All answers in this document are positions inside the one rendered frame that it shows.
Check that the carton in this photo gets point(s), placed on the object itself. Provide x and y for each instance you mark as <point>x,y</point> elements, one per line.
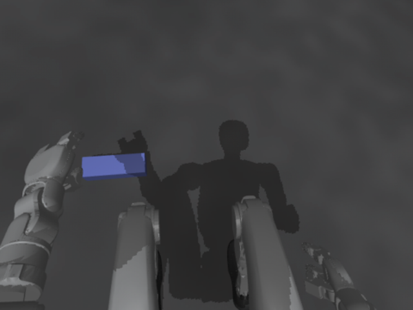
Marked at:
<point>114,166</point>

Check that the left robot hand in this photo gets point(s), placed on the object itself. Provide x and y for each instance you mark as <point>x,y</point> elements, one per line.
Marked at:
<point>55,162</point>

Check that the right robot foot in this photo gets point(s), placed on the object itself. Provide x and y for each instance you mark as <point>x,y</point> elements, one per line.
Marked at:
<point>240,301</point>

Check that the left robot arm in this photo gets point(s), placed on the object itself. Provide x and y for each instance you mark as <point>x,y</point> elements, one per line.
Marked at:
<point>27,245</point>

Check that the right robot arm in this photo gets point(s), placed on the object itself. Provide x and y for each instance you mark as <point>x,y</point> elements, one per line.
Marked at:
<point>351,299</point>

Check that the right robot hand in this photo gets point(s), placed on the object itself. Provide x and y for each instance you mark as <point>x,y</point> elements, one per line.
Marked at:
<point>324,283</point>

